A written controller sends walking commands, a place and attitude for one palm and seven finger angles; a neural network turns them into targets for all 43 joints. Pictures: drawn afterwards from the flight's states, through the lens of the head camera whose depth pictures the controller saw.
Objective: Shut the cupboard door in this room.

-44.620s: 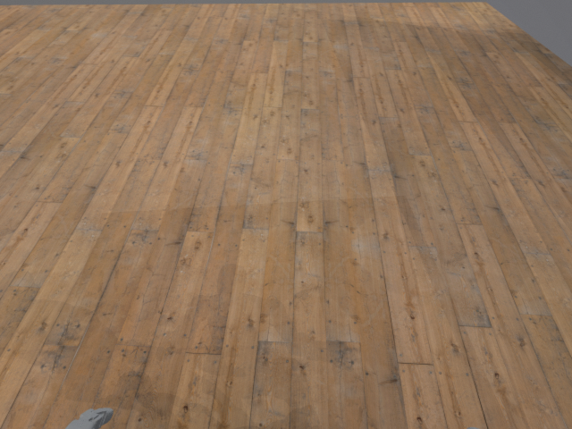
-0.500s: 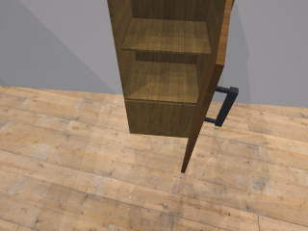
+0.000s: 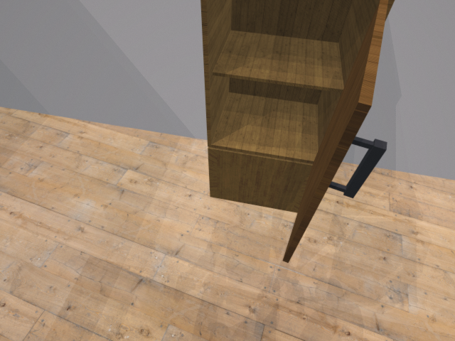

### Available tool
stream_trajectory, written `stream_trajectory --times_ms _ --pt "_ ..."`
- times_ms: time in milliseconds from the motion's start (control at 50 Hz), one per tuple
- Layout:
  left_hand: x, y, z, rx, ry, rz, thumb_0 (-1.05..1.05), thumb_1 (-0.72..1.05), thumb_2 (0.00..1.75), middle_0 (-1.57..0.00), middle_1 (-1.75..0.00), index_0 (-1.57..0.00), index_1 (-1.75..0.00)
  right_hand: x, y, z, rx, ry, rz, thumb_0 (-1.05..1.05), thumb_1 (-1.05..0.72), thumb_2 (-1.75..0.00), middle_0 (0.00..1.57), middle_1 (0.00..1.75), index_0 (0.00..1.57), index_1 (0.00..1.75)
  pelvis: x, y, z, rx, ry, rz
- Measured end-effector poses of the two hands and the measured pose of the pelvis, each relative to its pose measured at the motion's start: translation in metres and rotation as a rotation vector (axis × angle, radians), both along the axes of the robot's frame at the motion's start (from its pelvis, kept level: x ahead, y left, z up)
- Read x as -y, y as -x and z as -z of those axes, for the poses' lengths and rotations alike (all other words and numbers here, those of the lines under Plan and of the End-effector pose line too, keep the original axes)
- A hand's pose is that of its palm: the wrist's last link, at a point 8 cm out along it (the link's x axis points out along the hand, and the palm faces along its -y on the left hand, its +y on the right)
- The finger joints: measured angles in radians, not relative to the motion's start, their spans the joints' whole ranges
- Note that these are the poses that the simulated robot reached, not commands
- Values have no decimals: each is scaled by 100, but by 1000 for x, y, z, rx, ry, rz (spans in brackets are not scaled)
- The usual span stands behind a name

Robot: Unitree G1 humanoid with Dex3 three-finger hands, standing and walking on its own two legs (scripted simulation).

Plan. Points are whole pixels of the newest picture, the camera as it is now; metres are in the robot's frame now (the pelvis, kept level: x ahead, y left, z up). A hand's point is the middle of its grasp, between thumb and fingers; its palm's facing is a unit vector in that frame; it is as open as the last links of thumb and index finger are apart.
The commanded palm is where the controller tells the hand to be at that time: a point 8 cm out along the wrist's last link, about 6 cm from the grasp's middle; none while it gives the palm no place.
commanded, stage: stand and wait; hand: left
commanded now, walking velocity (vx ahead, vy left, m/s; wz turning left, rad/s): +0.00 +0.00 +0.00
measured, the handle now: (352, 167) +0.42 -0.21 +0.07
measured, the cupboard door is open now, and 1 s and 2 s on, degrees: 78 78 78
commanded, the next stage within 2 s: turn or walk to find it in 0.10 s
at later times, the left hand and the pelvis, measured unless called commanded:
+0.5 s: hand out of the picture +0.01 +0.19 -0.17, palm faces +0.00 -0.98 -0.22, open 7.4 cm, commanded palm none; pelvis +0.00 +0.00 +0.01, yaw -3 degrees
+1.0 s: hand out of the picture +0.12 +0.23 -0.14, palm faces -0.07 -0.94 -0.32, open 7.4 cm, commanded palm none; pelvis +0.01 +0.00 +0.01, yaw -4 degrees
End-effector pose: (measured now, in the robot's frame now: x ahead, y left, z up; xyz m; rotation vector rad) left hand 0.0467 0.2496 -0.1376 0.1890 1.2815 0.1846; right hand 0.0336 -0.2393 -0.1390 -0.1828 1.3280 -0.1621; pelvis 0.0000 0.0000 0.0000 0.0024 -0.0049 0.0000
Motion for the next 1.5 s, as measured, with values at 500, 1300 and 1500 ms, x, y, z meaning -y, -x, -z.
stream_trajectory --times_ms 500,1300,1500 --pt "9 44 0 -141 27 3 1 91 89 -20 -30 -20 -30 1 -8 -6 44 14 24 1 -91 -90 20 30 20 30 1 -2 -5 12 5 54" --pt "-34 -46 -28 32 -83 105 1 91 89 -20 -30 -20 -30 58 -56 -34 120 124 -37 1 -91 -90 20 30 21 30 5 -19 -14 8 2 58" --pt "-34 -44 -25 13 -77 84 1 91 89 -20 -30 -20 -30 52 -62 -31 107 115 -46 1 -91 -90 20 30 21 30 3 -26 -13 6 1 45"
